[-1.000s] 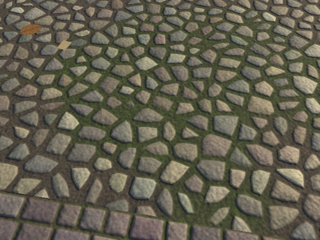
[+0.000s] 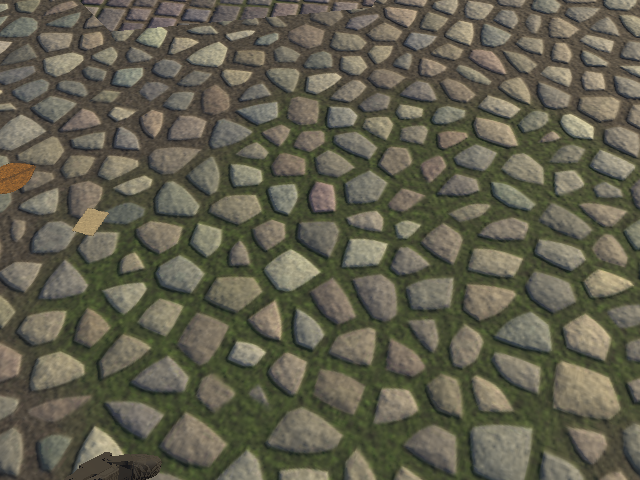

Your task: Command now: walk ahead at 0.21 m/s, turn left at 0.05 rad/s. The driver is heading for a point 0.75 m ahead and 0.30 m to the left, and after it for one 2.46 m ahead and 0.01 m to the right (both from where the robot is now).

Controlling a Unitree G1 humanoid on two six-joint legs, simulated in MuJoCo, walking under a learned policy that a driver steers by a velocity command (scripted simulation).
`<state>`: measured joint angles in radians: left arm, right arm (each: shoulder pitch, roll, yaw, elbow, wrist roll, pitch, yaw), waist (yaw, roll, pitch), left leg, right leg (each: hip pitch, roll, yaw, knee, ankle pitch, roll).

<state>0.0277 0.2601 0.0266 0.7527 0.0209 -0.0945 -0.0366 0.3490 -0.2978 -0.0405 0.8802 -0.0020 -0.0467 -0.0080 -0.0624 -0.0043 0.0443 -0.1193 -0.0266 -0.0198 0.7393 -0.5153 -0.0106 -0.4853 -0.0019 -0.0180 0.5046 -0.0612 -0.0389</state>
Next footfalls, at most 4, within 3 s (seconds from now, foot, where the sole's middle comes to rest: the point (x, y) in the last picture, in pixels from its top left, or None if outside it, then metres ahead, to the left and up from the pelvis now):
0.42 left None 0.09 0.14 -0.76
0.90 right None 0.17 -0.07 -0.76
1.32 left None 0.22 0.29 -0.76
1.86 right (194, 402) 0.62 0.27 -0.76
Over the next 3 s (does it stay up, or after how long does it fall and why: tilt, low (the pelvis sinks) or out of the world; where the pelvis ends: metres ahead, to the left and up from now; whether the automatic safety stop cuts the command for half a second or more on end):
stays up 0.68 0.36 0.02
